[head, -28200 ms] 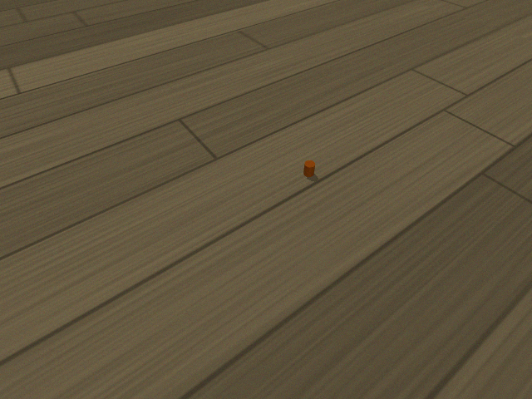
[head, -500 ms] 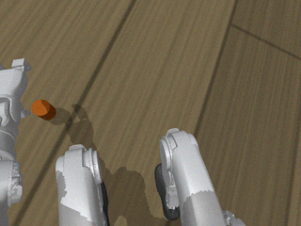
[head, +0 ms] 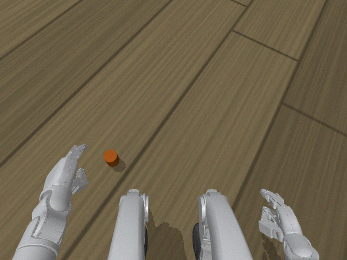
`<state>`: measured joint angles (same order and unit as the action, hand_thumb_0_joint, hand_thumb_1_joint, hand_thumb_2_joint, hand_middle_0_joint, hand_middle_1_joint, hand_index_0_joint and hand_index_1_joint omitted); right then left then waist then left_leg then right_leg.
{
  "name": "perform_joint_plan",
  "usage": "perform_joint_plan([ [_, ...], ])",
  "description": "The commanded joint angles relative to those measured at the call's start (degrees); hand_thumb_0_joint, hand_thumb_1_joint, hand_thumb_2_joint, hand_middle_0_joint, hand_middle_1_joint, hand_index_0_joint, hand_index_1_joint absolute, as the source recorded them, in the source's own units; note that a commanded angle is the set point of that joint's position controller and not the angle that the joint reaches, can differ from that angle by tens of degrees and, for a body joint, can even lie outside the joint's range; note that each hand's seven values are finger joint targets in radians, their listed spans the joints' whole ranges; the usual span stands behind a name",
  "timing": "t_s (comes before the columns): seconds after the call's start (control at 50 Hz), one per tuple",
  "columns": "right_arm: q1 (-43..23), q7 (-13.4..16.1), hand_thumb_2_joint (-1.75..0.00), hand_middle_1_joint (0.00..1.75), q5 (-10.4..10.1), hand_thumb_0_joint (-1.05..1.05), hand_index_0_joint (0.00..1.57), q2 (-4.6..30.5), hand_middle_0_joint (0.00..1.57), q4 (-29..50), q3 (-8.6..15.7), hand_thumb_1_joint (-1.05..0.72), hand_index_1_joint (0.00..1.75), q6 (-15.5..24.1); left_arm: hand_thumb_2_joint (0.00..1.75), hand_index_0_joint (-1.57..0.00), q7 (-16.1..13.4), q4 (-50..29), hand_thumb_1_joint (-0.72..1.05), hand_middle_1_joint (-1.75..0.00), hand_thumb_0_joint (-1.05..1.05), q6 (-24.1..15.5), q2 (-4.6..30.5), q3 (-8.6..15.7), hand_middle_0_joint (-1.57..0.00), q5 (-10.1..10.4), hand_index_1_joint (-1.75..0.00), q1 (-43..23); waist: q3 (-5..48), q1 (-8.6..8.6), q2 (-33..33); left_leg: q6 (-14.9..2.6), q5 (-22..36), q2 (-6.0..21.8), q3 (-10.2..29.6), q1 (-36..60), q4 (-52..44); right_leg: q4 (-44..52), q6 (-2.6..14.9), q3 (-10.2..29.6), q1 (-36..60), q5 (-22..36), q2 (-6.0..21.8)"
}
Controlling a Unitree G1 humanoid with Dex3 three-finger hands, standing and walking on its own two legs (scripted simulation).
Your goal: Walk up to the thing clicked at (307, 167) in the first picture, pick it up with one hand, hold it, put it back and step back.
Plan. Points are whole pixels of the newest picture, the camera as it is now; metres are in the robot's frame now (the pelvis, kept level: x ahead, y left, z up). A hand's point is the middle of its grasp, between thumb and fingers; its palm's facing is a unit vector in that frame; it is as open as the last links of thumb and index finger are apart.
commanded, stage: home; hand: left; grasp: from above
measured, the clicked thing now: (111, 158) +0.49 +0.26 -0.50
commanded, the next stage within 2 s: none
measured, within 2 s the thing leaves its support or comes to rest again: neither
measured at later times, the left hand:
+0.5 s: hand (64, 195) +0.24 +0.18 +0.11, palm faces +0.11 -0.97 -0.22, open 7.4 cm
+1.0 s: hand (56, 204) +0.23 +0.18 +0.13, palm faces +0.12 -0.97 -0.20, open 7.4 cm
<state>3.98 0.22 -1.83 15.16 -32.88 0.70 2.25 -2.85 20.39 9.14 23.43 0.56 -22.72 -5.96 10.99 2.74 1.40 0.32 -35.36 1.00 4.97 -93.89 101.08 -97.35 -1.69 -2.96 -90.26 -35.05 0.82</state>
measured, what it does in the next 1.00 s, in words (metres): rises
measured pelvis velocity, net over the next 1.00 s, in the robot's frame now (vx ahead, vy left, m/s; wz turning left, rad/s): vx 0.08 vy -0.01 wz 0.06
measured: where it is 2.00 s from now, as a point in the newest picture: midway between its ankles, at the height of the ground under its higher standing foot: outside the picture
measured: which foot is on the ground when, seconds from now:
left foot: down 0.00-1.00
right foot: down 0.00-1.00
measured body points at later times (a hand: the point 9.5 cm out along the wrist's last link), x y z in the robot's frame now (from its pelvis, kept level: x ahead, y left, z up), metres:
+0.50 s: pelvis +0.07 -0.01 +0.16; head +0.11 +0.00 +0.61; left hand +0.23 +0.23 +0.13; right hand +0.22 -0.24 +0.08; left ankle +0.08 +0.12 -0.50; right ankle +0.08 -0.14 -0.50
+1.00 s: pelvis +0.08 -0.01 +0.18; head +0.10 +0.00 +0.63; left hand +0.22 +0.23 +0.15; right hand +0.26 -0.24 +0.12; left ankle +0.08 +0.12 -0.50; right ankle +0.08 -0.14 -0.50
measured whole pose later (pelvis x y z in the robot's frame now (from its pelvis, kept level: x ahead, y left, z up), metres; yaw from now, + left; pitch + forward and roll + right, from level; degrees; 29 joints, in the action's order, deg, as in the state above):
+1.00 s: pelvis +0.08 -0.01 +0.18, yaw +4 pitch +10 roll -3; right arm 15.5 10.2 -0.2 12.5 -30.5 -2.2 13.4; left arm -1.1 -7.2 25.8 12.5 1.7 2.9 28.6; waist 8.7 1.7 2.5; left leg 1.0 -28.1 1.6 3.9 -39.7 57.9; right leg -54.2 -0.9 -3.6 -36.3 -27.6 0.6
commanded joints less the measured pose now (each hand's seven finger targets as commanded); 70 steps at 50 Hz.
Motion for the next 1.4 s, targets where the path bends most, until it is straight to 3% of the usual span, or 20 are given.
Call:
perform_joint_plan([
  [0.0, 2.2, 2.4, -0.90, 0.30, -0.7, 0.00, 0.20, 8.0, 0.20, 7.0, 2.7, -0.90, 0.30, 3.8, 0.90, -0.20, -2.0, -17.8, 0.90, -0.30, 0.00, 0.9, 6.1, 3.3, -0.20, 6.9, -0.30, -2.9, 22.5, 2.07, 7.4, -1.13, -3.6, 0.0, 2.0, 29.7, -25.0, 19.0, 2.80, -0.2, 16.5, 1.4, -1.6],
  [0.02, 2.0, 2.9, -0.90, 0.30, -1.0, 0.00, 0.20, 7.9, 0.20, 7.4, 2.4, -0.90, 0.30, 4.1, 0.90, -0.20, -2.3, -18.4, 0.90, -0.30, 0.00, 1.9, 6.5, 4.4, -0.20, 8.4, -0.30, -1.0, 22.6, 1.45, 6.7, -1.16, -3.0, 0.0, 1.7, 31.4, -26.1, 20.6, 2.84, 0.1, 18.8, 1.6, -1.5],
  [0.1, 3.1, 4.4, -0.90, 0.30, -0.8, 0.00, 0.20, 6.4, 0.20, 8.0, 1.5, -0.90, 0.30, 5.4, 0.90, -0.20, -2.8, -21.9, 0.90, -0.30, 0.00, 4.8, 3.9, 4.0, -0.20, 14.8, -0.30, 5.4, 20.1, 2.17, 5.1, -1.14, 2.3, 0.0, 0.9, 36.5, -29.9, 26.3, 2.62, 0.3, 25.8, 5.4, -1.6],
  [0.18, 4.7, 6.1, -0.90, 0.30, -0.9, 0.00, 0.20, 5.1, 0.20, 8.8, 0.4, -0.90, 0.30, 6.6, 0.90, -0.20, -3.2, -24.9, 0.90, -0.30, 0.00, 7.6, 2.0, 4.9, -0.20, 18.8, -0.30, 11.9, 17.2, 1.21, 4.6, -1.08, 5.0, -0.1, 0.5, 41.4, -35.2, 32.5, 2.70, 0.7, 33.1, 7.4, -1.6],
  [0.2, 5.0, 6.5, -0.90, 0.30, -0.9, 0.00, 0.20, 4.8, 0.20, 8.9, 0.1, -0.90, 0.30, 7.0, 0.90, -0.20, -3.1, -25.4, 0.90, -0.30, 0.00, 8.3, 0.6, 4.1, -0.20, 19.5, -0.30, 13.2, 16.4, 1.98, 4.2, -1.04, 6.2, -0.1, 0.3, 42.5, -36.2, 33.8, 2.68, 0.7, 34.7, 8.3, -1.7],
  [0.32, 8.0, 9.3, -0.90, 0.30, -0.4, 0.00, 0.20, 3.9, 0.20, 10.0, -0.9, -0.90, 0.30, 9.0, 0.90, -0.20, -2.5, -31.1, 0.90, -0.30, 0.00, 12.1, -2.9, 5.4, -0.20, 24.5, -0.30, 23.0, 13.0, 1.07, 4.0, -0.71, 16.3, -0.2, -0.8, 51.1, -43.1, 41.2, 2.36, -0.1, 45.8, 16.6, -2.0],
  [0.42, 9.3, 10.8, -0.90, 0.30, -0.3, 0.00, 0.20, 3.2, 0.20, 11.7, -1.1, -0.90, 0.30, 10.5, 0.90, -0.20, -1.8, -36.7, 0.90, -0.30, 0.00, 14.4, -4.4, 5.5, -0.20, 26.6, -0.30, 29.6, 9.2, 0.28, 2.0, -1.10, 20.4, -0.8, -2.4, 55.1, -47.2, 47.8, 2.01, -0.6, 52.9, 20.5, -2.1],
  [0.52, 9.9, 11.3, -0.90, 0.30, 0.5, 0.00, 0.20, 3.2, 0.20, 12.3, -0.5, -0.90, 0.30, 11.8, 0.90, -0.20, -0.5, -38.6, 0.90, -0.30, 0.00, 15.3, -5.6, 4.9, -0.20, 26.3, -0.30, 34.5, 4.7, 0.29, 1.4, -1.07, 20.6, -0.8, -2.5, 57.5, -50.6, 50.6, 1.98, -1.4, 54.4, 19.9, -2.4],
  [0.62, 9.4, 11.2, -0.90, 0.30, 0.8, 0.00, 0.20, 3.8, 0.20, 12.5, 0.0, -0.90, 0.30, 13.0, 0.90, -0.20, 0.9, -39.1, 0.90, -0.30, 0.00, 15.1, -5.8, 4.5, -0.20, 26.0, -0.30, 34.7, 1.5, 0.25, -0.1, -1.23, 18.8, -1.0, -2.9, 58.4, -52.2, 52.4, 1.57, -1.7, 54.6, 18.0, -2.2],
  [0.7, 9.5, 11.0, -0.90, 0.30, 1.2, 0.00, 0.20, 4.3, 0.20, 11.7, 0.3, -0.90, 0.30, 14.0, 0.90, -0.20, 1.6, -37.9, 0.90, -0.30, 0.00, 14.5, -5.4, 4.5, -0.20, 25.8, -0.30, 33.2, 1.0, 0.66, 0.2, -1.14, 19.0, -1.0, -3.1, 59.5, -52.4, 52.2, 1.45, -1.7, 54.5, 18.3, -2.2],
  [0.84, 8.7, 10.9, -0.90, 0.30, 1.5, 0.00, 0.20, 4.3, 0.20, 11.3, 0.4, -0.90, 0.30, 14.7, 0.90, -0.20, 1.4, -39.1, 0.90, -0.30, 0.00, 13.7, -4.7, 5.1, -0.20, 25.2, -0.30, 33.1, 3.3, -0.20, 1.3, -0.97, 20.7, -1.2, -3.0, 60.5, -52.0, 51.8, 1.44, -1.3, 56.2, 20.3, -1.9],
  [0.92, 8.5, 10.8, -0.90, 0.30, 1.6, 0.00, 0.20, 4.4, 0.20, 10.8, 0.3, -0.90, 0.30, 14.6, 0.90, -0.20, 1.4, -38.3, 0.90, -0.30, 0.00, 13.7, -4.9, 4.2, -0.20, 25.0, -0.30, 33.1, 3.2, -0.16, 1.4, -0.96, 22.0, -1.2, -2.9, 60.9, -52.0, 51.7, 1.40, -1.3, 56.4, 21.6, -2.0],
  [1.38, 8.5, 10.9, -0.90, 0.30, 1.5, 0.00, 0.20, 4.4, 0.20, 10.6, 0.4, -0.90, 0.30, 15.0, 0.90, -0.20, 1.4, -38.3, 0.90, -0.30, 0.00, 14.0, -5.0, 4.6, -0.20, 25.2, -0.30, 33.2, 2.4, -0.52, 2.1, -0.70, 17.9, -0.6, -2.2, 60.2, -53.6, 51.7, 1.72, -1.5, 55.3, 17.0, -2.4],
])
